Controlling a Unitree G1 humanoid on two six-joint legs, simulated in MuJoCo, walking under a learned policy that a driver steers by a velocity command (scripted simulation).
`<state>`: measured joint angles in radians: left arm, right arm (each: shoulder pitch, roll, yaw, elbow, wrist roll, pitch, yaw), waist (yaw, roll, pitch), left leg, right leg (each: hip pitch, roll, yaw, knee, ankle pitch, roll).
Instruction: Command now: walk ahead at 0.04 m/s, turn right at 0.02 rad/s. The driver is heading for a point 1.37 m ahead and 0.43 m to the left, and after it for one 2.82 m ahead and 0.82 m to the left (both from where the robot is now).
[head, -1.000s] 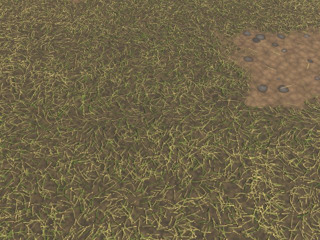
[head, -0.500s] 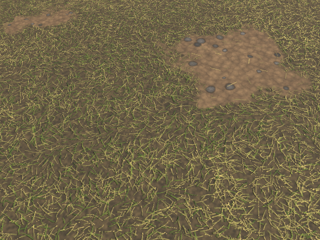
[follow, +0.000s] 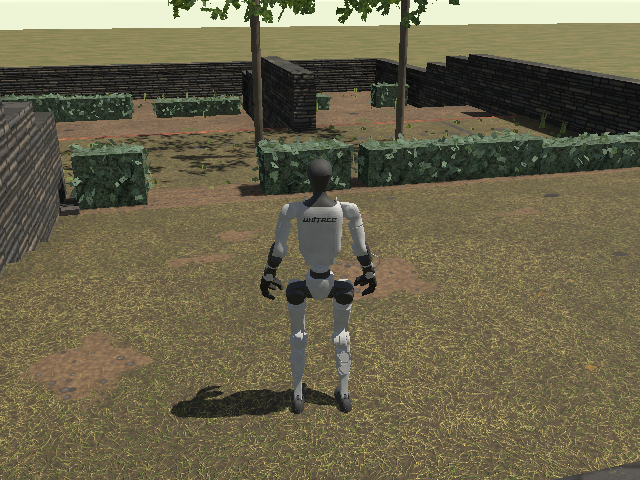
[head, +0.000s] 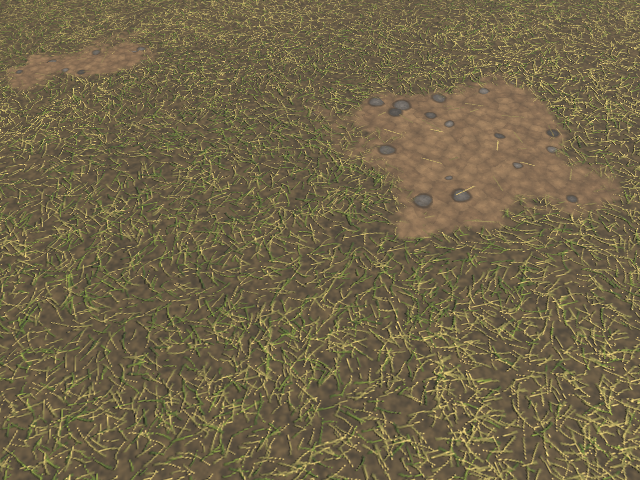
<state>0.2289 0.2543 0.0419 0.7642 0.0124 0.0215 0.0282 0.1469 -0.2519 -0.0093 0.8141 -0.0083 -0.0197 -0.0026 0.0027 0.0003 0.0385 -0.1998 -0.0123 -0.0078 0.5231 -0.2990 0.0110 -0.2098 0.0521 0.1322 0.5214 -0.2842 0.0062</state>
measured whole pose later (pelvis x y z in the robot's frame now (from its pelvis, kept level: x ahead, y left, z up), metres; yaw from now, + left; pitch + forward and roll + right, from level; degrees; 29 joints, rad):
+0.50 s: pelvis +0.12 -0.04 +0.01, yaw +0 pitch +1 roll +0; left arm 0.45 0.22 0.03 0.83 -0.01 -0.07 -0.01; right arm 0.16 -0.31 -0.04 0.80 0.02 -0.08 0.04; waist 0.05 0.04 0.00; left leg -0.60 0.08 0.00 0.95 -0.19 0.02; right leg -0.01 0.04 0.00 0.24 -0.26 -0.05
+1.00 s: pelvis +0.40 +0.03 +0.01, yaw +0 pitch +0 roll +2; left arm 0.19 0.30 0.05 0.77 -0.01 -0.07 0.02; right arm 0.32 -0.27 -0.05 0.87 0.00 -0.10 0.03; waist -0.05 -0.04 0.03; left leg -0.14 -0.10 0.05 0.27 -0.14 0.09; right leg -0.65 -0.14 0.06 1.00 -0.16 0.00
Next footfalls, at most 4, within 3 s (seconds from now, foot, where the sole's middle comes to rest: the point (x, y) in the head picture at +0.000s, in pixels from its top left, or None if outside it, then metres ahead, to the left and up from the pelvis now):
0.72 left None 0.44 0.10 -0.77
1.28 right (392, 377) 0.74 -0.13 -0.77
1.80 left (264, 299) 0.97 0.18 -0.77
2.28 right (288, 203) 1.31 0.13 -0.77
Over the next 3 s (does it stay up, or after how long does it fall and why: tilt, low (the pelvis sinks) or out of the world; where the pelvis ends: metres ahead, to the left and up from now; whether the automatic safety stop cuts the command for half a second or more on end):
stays up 1.36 0.39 0.01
